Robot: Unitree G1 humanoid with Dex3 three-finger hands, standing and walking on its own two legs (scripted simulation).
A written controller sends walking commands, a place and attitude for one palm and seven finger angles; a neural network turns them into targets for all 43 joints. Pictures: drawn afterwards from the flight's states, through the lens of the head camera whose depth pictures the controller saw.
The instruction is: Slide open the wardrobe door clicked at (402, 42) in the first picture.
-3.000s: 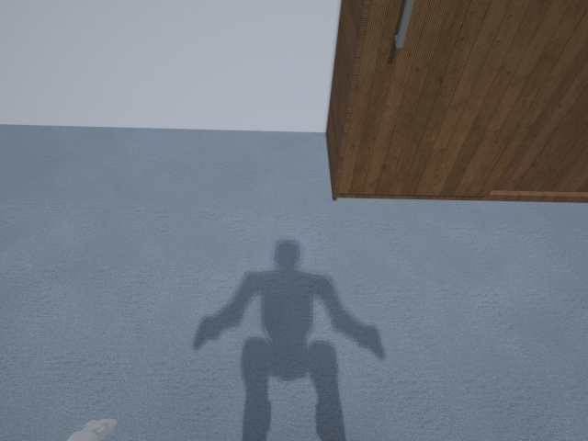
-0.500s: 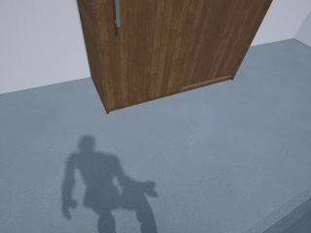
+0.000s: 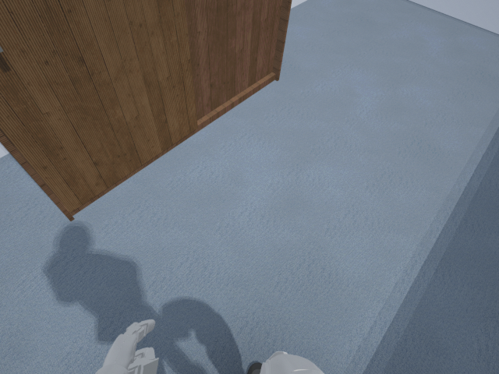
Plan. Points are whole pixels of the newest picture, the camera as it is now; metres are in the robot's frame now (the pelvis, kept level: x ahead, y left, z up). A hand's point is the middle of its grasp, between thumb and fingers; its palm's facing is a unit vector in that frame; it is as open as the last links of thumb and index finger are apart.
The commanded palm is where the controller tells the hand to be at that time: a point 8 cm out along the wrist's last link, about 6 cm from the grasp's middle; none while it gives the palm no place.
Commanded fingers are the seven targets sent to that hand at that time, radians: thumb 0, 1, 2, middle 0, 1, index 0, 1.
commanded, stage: walk to a spot facing it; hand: left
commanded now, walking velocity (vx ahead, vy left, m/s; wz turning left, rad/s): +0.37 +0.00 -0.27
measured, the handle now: out of the picture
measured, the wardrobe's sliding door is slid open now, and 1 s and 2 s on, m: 0.00 0.00 0.00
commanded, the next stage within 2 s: turn to face it in 0.82 s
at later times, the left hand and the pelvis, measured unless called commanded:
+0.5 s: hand (102, 329) +0.21 +0.26 -0.16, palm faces -0.09 -0.98 -0.16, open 7.4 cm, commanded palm none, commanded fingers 0.00 0.90 0.90 -0.20 -0.30 -0.20 -0.30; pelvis +0.21 +0.07 +0.02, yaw -12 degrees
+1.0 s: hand (210, 171) +0.59 +0.09 -0.15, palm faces -0.47 -0.85 -0.23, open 7.4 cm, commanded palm none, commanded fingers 0.00 0.90 0.90 -0.20 -0.30 -0.20 -0.30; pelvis +0.37 -0.02 +0.00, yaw -27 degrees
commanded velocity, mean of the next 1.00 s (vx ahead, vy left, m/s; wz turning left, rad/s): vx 0.25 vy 0.00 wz -0.36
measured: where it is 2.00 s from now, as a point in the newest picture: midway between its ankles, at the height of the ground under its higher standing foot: (251, 300)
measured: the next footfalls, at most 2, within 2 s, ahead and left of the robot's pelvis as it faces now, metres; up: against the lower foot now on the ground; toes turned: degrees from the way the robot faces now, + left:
left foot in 0.36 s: +0.30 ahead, +0.16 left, +0.00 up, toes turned +1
right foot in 0.92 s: +0.44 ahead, -0.15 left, +0.00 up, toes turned -34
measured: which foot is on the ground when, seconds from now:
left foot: up 0.00-0.34, down 0.36-0.90, up 0.92-1.00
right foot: down 0.00-0.38, up 0.40-0.90, down 0.92-1.00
